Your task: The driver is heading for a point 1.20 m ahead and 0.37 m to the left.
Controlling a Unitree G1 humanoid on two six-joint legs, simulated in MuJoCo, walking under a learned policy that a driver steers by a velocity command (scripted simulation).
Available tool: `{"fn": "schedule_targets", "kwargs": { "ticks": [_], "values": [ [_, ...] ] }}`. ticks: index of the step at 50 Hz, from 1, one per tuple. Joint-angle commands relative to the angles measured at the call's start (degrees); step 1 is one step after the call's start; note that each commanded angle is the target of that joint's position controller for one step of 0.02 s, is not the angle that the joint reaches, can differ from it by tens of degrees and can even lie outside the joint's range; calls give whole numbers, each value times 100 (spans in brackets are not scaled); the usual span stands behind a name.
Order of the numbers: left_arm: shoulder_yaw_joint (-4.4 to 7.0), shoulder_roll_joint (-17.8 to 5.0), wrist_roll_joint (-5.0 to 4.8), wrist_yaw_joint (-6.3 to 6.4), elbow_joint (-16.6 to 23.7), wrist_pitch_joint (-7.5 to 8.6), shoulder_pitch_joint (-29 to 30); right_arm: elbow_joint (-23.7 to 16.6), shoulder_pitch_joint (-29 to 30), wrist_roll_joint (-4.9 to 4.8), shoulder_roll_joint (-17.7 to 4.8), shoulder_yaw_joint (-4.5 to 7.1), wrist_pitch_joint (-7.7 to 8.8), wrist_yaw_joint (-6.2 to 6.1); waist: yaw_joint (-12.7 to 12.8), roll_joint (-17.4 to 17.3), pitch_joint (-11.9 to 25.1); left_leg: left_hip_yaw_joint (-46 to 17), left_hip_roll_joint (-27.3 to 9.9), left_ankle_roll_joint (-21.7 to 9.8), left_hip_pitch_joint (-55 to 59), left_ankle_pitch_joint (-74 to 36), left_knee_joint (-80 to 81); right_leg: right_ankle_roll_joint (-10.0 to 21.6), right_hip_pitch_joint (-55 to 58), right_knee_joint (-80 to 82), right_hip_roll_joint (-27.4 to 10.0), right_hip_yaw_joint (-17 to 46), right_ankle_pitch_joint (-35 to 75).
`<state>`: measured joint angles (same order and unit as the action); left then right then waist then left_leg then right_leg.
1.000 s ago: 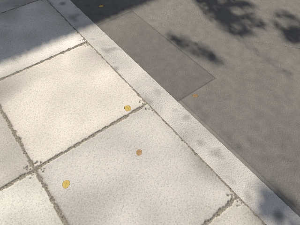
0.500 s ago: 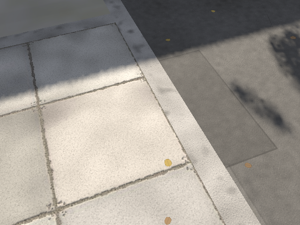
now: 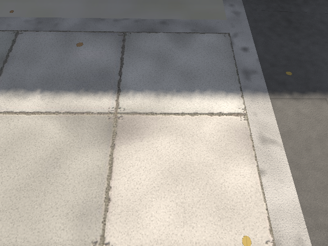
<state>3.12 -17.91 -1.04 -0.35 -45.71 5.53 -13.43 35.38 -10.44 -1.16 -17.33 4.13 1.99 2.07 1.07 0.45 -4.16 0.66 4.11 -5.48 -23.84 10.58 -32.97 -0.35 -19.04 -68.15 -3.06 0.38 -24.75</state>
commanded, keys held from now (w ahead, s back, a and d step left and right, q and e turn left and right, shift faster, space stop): w+q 1.00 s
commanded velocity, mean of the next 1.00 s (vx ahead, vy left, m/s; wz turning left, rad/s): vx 0.50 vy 0.00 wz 0.60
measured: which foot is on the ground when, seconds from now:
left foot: down 0.00-0.38, up 0.40-0.86, down 0.88-1.00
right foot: up 0.00-0.36, down 0.38-0.88, up 0.90-1.00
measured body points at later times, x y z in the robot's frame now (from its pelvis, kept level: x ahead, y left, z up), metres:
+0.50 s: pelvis +0.29 -0.03 +0.01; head +0.32 -0.03 +0.45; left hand +0.38 +0.27 -0.08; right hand +0.45 -0.29 -0.11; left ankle +0.15 +0.06 -0.64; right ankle +0.37 -0.13 -0.73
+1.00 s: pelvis +0.52 +0.12 +0.00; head +0.54 +0.16 +0.45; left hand +0.43 +0.41 -0.12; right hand +0.81 +0.00 -0.08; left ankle +0.53 +0.22 -0.73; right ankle +0.50 -0.08 -0.63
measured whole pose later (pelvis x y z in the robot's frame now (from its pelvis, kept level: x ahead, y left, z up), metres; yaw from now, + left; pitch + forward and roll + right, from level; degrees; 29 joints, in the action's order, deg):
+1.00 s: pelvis +0.52 +0.12 +0.00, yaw +36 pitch +1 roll -1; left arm 3.0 -18.2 -1.0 -0.3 -45.3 5.3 -13.4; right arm 35.3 -10.7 -1.2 -17.5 4.0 2.0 2.1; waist 1.3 0.6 -4.4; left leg 0.2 4.1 -5.1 -23.6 10.6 -32.9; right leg -0.5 -19.4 -67.7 -3.4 0.6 -24.5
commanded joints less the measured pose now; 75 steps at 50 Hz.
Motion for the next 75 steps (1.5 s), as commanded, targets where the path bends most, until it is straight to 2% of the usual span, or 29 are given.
{"fn": "schedule_targets", "kwargs": {
  "ticks": [1, 5, 10, 15, 18, 19, 20, 21, 23, 25, 29, 39, 42, 44, 45, 46, 47, 48, 49, 51, 54, 59, 66, 69, 71, 72, 73, 74, 75],
  "values": [
    [167, -783, 127, 14, 601, 202, 223, -342, -325, 97, -690, 193, 135, -68, -96, -293, 805, -2472, -1506, -1155, 2037, -753, 1806, 8, -1920, 192, -401, 487, 670],
    [110, -514, 217, 26, 654, 4, 383, -220, -388, 68, -806, 213, 171, -197, -8, -255, 576, -1859, -1244, -1184, 1171, -1622, 2012, -337, -1663, 1163, -286, 286, 1236],
    [-15, -255, 155, -50, 923, 36, 1484, 32, -816, 6, -929, 251, 103, -307, -433, -432, 359, -1548, -859, -751, 833, -869, 1890, -405, -1131, 3235, 142, 226, 2952],
    [93, -537, 70, -142, 1055, 133, 1701, 245, -1104, -42, -858, 247, 33, -335, -449, -619, 354, -2316, -1160, -600, 1506, -462, 1238, -179, -858, 3949, 277, 477, 2571],
    [259, -771, 103, -92, 835, 207, 715, 209, -951, -7, -652, 186, -16, -330, 83, -762, 761, -2351, -877, -314, 1473, -1031, 257, 196, 566, 4293, 242, 339, 2162],
    [343, -1052, 204, -46, 765, 229, -114, 109, -953, 65, -324, 59, 0, -307, 435, -287, 1544, -1941, -545, -96, 848, -489, -1221, 562, 2032, 4141, -617, 1115, 1956],
    [461, -1483, 257, -51, 566, 145, -706, -28, -1747, -91, 0, -48, 41, -307, 158, 1610, 2360, -1139, 265, 346, -1199, 2065, -3144, 1509, 3987, 4620, -1927, 3726, 633],
    [363, -1005, 91, -93, 603, 115, -664, 84, -1757, -131, -547, 25, 55, -326, 240, 1388, 2104, -1225, -161, 433, -1987, 2281, -4005, 1500, 3916, 5004, -2116, 4555, -695],
    [220, -553, 136, -41, 699, 31, -134, -19, -780, -43, -894, 140, 0, -333, 325, 434, 903, -926, -569, 516, -2060, 1335, -4180, 1084, 2539, 5176, -1646, 2915, 14],
    [147, -361, 199, -6, 618, 17, 112, -117, -554, -9, -710, 158, -13, -280, 99, 511, 447, -880, -881, 509, -1693, 886, -3742, 986, 1605, 5431, -1261, 1896, 1106],
    [210, -482, 119, 3, 416, 97, 80, -240, -393, -34, -319, 71, -115, -229, 12, 508, 274, -668, -1065, 567, -1674, 608, -3059, 1138, 1268, 5872, -1218, 942, 1958],
    [337, -979, 1, 46, 46, -89, -308, -610, 944, -42, -182, -26, -25, 75, 370, 307, -44, 6, -899, 365, -1325, -946, -534, 826, 1997, 5838, -1237, -711, 3113],
    [416, -1230, -97, 82, 24, -198, -296, -652, 690, 15, -458, 115, -67, 109, 36, 498, 243, 405, -462, 33, -590, -111, -308, 663, 2391, 4909, -1297, -1032, 5459],
    [382, -1168, -116, 129, 67, -265, -222, -241, -872, -2, -952, 417, -122, 28, -846, 337, 1071, 520, -3, -361, 1639, -341, 144, 396, 1697, 2791, -1024, -1325, 6045],
    [213, -714, 135, 126, 181, -239, -432, -59, -1632, -56, -1432, 567, -187, -100, -988, -654, 1569, -1009, -958, -736, 3375, -443, 173, 136, 79, 901, -699, -1316, 3051],
    [1, -153, 223, 52, 550, -72, -771, -242, -1285, -60, -1887, 552, -90, -79, -308, -1712, 2284, -4431, -2187, -1832, 4654, 1121, 1069, -108, -2054, -774, 471, -368, -1081],
    [119, -766, -11, -15, 605, 97, -8, -300, -1381, -39, -1316, 408, 12, -28, -813, -866, 2312, -4610, -2232, -1659, 4581, 1557, 1622, -22, -2655, -1140, 254, 495, -793],
    [143, -870, -150, -45, 759, 195, 347, -225, -1182, 2, -1098, 326, 97, -21, -744, -725, 1486, -3816, -2078, -1432, 3932, 1102, 1690, 87, -2952, -891, 43, 412, -207],
    [115, -778, -51, -5, 694, 239, 343, -235, -849, -3, -966, 276, 134, -27, -479, -230, 1092, -3185, -1823, -1249, 3114, 439, 1670, 99, -2629, -412, -196, 426, 262],
    [164, -808, 128, 15, 613, 174, 187, -360, -312, 97, -726, 184, 141, -69, -73, -304, 785, -2464, -1467, -1111, 2004, -638, 1833, -3, -1890, 230, -420, 475, 726],
    [111, -574, 166, -14, 485, -2, 13, -226, -275, 102, -629, 129, 198, -156, 47, -324, 718, -1802, -1361, -1156, 1434, -1633, 2044, -255, -1619, 817, -428, 248, 1141],
    [-26, -281, 79, -82, 625, -32, 874, 147, -635, 123, -731, 100, 242, -236, -363, -402, 334, -860, -1085, -742, 1289, -1473, 2246, -279, -1551, 2608, -344, 68, 3073],
    [-55, -313, -28, -318, 949, 16, 1595, 667, -1080, 110, -867, 140, 212, -224, -651, -282, -91, -658, -1726, -585, 2693, -1568, 2073, 207, -2164, 3624, -79, 114, 2830],
    [12, -444, 19, -384, 947, 7, 1162, 681, -912, 113, -985, 178, 117, -290, -351, -461, 303, -371, -1733, -346, 3085, -3805, 1301, 486, -1505, 3671, 281, -200, 2021],
    [244, -852, 50, -312, 669, -34, -138, 594, -735, 135, -992, 150, 31, -368, 367, -397, 1165, 65, -1366, -38, 2617, -5171, -564, 799, 433, 3796, 641, -381, 2197],
    [385, -1374, 44, -250, 610, -77, -931, 436, -1052, 278, -764, 47, 85, -413, 498, 399, 1905, 253, -1021, 249, 1075, -3255, -2451, 1337, 2345, 3587, -447, 1207, 2677],
    [385, -1456, -28, -277, 559, -63, -1092, 406, -1658, 313, -163, -143, 233, -285, 129, 1580, 2527, -209, 157, 616, -1125, 1961, -4153, 2312, 4063, 4390, -1528, 4194, 1346],
    [271, -931, -74, -241, 564, -90, -1221, 387, -1061, 121, -681, -68, 391, -187, 532, 924, 2416, -893, -104, 522, -1767, 2026, -4557, 2083, 4172, 4909, -1438, 4435, 402],
    [241, -841, -26, -190, 647, -111, -848, 155, -433, -51, -818, -35, 495, -132, 548, 595, 1561, -827, -375, 451, -2125, 1515, -4410, 1862, 3466, 5055, -1310, 3705, 486]
  ]
}}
